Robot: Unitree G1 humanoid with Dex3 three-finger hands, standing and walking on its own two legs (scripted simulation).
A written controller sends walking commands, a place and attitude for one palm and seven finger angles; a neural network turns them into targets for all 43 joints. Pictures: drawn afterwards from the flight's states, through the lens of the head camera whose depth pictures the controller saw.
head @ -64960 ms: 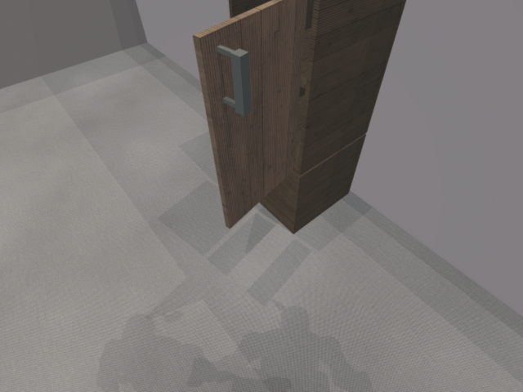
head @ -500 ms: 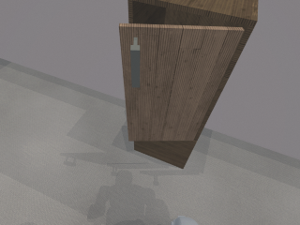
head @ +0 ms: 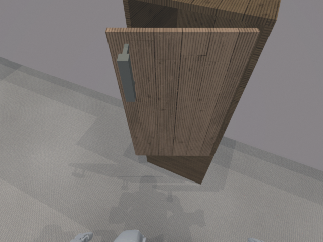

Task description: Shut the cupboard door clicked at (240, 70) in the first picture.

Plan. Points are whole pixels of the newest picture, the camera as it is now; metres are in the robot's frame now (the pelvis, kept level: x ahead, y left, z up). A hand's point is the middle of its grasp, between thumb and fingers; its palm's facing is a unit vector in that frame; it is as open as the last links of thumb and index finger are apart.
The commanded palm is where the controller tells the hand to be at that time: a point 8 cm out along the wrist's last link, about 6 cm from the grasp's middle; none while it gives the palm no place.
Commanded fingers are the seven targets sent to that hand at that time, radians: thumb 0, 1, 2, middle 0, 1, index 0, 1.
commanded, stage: come to a stop and stand still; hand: left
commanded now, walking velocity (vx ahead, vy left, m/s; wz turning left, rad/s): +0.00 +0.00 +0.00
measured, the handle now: (128, 73) +0.46 +0.12 +0.16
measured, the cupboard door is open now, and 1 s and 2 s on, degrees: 24 24 24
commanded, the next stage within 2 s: look again from close up in 0.96 s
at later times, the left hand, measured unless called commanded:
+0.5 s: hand out of the picture -0.04 +0.22 -0.17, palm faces +0.00 -0.98 -0.21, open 7.4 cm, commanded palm none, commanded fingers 0.00 0.90 0.90 -0.20 -0.30 -0.20 -0.30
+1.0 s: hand out of the picture -0.07 +0.20 -0.18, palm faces +0.00 -0.99 -0.14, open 7.4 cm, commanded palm none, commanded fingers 0.00 0.90 0.90 -0.20 -0.30 -0.20 -0.30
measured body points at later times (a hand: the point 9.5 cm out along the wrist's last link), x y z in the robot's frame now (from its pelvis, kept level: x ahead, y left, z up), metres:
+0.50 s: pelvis -0.04 +0.05 +0.00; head -0.03 +0.03 +0.45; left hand -0.04 +0.27 -0.15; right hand -0.01 -0.18 -0.16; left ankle -0.02 +0.15 -0.74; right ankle -0.07 -0.07 -0.74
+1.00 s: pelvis -0.06 +0.05 +0.01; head -0.04 +0.06 +0.45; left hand -0.07 +0.26 -0.16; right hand -0.11 -0.15 -0.15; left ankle -0.02 +0.15 -0.74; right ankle -0.07 -0.07 -0.74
